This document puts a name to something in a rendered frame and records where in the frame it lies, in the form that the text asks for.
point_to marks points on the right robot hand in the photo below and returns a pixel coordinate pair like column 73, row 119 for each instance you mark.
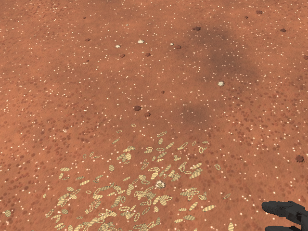
column 289, row 210

